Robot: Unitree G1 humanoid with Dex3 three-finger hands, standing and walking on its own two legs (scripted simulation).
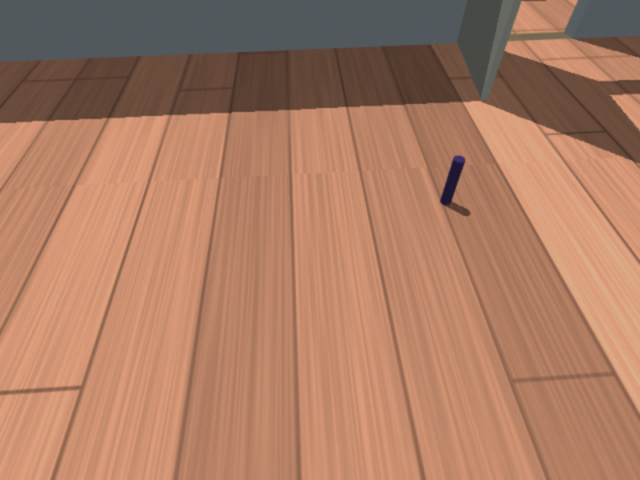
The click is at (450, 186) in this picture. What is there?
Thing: slim round
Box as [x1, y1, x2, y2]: [440, 156, 464, 204]
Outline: 461,156 455,156 453,158 440,200 443,204 448,204 451,200 464,162 464,158
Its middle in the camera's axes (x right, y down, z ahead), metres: +0.58 -0.27 +1.70
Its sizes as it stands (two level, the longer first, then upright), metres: 0.047 0.047 0.243
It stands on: the floor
